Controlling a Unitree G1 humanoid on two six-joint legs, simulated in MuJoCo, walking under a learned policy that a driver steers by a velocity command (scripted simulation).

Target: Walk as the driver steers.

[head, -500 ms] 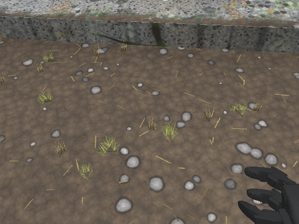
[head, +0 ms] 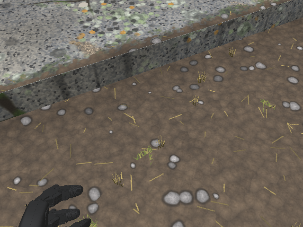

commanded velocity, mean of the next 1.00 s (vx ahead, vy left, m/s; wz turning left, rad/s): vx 1.00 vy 0.00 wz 0.68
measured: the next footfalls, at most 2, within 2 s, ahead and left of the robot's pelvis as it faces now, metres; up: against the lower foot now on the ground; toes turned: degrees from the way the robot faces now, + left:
right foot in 0.10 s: +0.32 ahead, -0.13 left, +0.00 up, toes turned -2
left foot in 0.58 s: +0.72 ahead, +0.13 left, +0.00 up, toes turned +24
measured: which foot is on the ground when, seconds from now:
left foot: down 0.00-0.12, up 0.14-0.56, down 0.58-1.00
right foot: up 0.00-0.08, down 0.10-0.60, up 0.62-1.00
